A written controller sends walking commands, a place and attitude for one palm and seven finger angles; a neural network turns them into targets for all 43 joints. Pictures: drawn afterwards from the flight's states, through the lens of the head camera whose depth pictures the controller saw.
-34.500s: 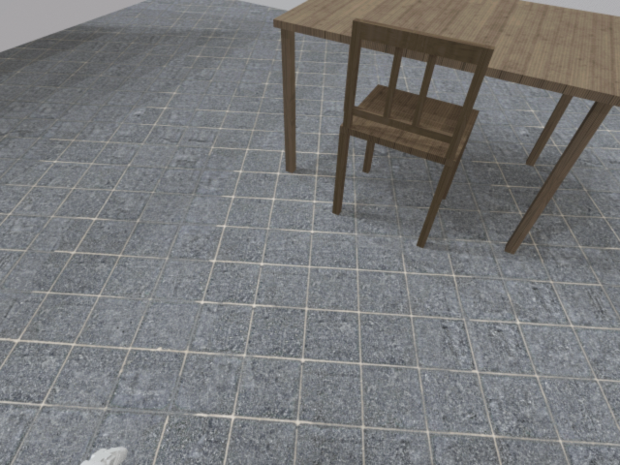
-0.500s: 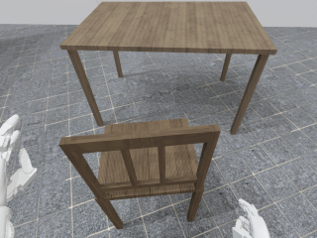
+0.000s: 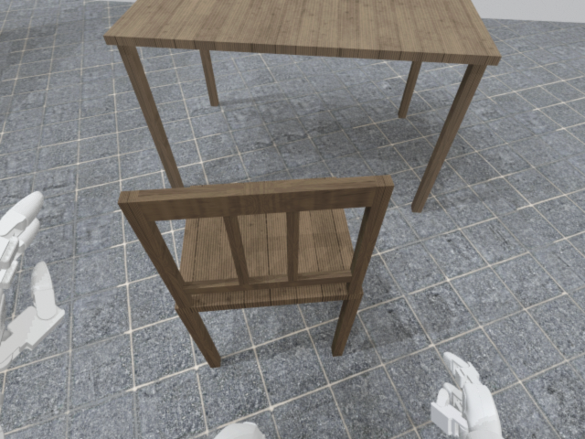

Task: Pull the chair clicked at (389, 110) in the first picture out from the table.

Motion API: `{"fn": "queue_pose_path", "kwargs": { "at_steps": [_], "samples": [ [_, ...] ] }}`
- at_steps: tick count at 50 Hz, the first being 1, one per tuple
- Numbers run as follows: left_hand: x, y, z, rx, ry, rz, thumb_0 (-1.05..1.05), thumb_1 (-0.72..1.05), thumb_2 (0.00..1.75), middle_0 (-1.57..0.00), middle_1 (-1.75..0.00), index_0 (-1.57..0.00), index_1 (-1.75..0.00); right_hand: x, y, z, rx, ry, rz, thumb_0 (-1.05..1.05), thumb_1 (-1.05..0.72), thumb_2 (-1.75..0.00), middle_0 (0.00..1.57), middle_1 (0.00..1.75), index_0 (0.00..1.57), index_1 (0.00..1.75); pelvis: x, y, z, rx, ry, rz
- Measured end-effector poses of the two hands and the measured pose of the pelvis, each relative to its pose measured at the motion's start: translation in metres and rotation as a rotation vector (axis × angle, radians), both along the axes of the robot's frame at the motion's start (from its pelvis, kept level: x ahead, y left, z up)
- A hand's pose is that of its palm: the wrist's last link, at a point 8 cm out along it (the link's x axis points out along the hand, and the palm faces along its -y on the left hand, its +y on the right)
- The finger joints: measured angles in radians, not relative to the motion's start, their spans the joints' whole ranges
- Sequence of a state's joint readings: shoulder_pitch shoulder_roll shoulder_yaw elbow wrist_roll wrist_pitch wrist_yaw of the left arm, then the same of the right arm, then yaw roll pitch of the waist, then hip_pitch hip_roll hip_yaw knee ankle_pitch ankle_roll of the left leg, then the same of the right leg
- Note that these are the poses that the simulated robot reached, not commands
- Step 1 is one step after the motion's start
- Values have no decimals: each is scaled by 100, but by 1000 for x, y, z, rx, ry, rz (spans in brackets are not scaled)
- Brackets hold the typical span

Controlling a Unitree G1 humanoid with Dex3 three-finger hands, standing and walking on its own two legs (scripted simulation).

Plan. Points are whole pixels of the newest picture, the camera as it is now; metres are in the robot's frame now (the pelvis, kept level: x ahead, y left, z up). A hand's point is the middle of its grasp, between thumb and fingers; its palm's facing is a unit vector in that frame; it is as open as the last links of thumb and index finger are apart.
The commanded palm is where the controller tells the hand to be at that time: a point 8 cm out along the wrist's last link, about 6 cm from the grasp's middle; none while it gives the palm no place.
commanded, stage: step back with the hand held close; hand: left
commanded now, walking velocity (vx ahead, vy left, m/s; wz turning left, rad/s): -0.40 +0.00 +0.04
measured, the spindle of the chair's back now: (237, 250) +0.44 +0.14 -0.10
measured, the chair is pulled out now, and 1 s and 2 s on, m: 0.56 0.56 0.56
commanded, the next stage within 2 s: stop stepping back and stand still in 0.04 s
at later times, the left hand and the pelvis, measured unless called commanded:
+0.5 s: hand out of the picture +0.04 +0.28 +0.16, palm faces +0.51 -0.76 -0.40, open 7.4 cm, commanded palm -0.01 +0.30 +0.18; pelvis -0.14 +0.00 +0.00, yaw +2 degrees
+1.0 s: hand out of the picture -0.01 +0.28 +0.13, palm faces +0.50 -0.78 -0.37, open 7.4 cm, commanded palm -0.06 +0.31 +0.18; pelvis -0.19 +0.00 -0.01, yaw +3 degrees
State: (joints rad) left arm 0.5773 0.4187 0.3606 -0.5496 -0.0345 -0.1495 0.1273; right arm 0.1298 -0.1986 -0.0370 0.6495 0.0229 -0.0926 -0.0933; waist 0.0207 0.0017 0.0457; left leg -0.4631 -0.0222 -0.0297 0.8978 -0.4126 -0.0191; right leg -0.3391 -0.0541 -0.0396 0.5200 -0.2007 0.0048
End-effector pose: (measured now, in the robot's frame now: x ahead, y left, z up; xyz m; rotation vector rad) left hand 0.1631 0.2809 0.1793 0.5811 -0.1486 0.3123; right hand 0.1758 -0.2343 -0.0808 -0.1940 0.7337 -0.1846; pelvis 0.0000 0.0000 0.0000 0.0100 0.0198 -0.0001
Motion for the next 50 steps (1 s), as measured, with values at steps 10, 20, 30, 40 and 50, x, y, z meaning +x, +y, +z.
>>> {"fn": "queue_pose_path", "kwargs": {
  "at_steps": [10, 20, 30, 40, 50],
  "samples": [
    [-74, 28, 9, 64, -128, 36, 1, 88, 90, -21, -30, -22, -30, -72, 5, 10, -59, -15, 14, 1, -91, -90, 20, 30, 20, 30, -65, 2, -6, -7, -12, 34],
    [-153, 13, 12, 34, -122, 94, 1, 88, 90, -21, -30, -22, -30, -154, 5, -19, 36, 46, 55, 1, -90, -90, 20, 30, 20, 30, -119, -8, -9, -32, -75, 58],
    [-183, 33, -15, -89, -150, 125, 1, 89, 90, -21, -30, -21, -30, -214, -12, 11, -91, -3, 0, 1, -90, -90, 20, 30, 20, 30, -166, 2, -7, -8, -75, 27],
    [-221, 31, 31, 135, -160, 91, 1, 89, 90, -21, -30, -21, -30, -232, 5, -1, 15, 14, 35, 1, -90, -90, 20, 30, 20, 30, -183, -3, -1, -32, -23, 54],
    [-221, 36, -37, -152, -73, 175, 1, 89, 90, -21, -30, -21, -30, -234, 3, -1, -31, 66, 49, 1, -90, -90, 20, 30, 20, 30, -188, 1, -6, -24, -43, 45]
  ]
}}
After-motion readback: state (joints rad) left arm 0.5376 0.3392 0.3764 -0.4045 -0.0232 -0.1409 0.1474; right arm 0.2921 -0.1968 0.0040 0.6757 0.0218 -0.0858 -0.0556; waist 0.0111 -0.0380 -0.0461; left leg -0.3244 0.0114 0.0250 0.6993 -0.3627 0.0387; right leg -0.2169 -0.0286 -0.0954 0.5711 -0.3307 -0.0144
